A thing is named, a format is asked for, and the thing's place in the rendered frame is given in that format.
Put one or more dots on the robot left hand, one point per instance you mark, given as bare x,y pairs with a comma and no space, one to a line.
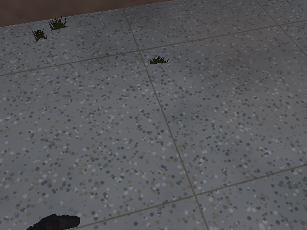
54,222

